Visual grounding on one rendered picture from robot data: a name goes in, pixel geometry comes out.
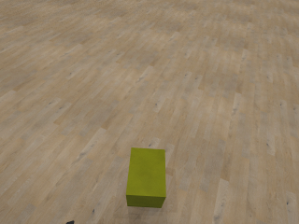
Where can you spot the carton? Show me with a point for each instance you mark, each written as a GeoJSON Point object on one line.
{"type": "Point", "coordinates": [146, 182]}

